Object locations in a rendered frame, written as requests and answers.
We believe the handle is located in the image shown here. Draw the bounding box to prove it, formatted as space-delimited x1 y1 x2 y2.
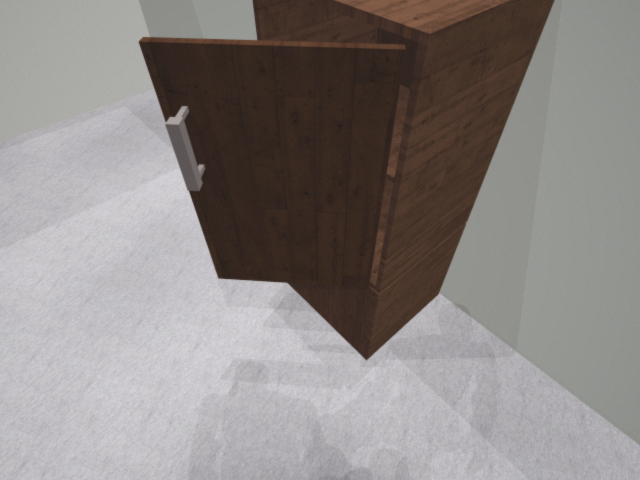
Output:
165 106 205 191

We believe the cupboard door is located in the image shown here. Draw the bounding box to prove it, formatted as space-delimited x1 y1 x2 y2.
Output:
139 37 406 288

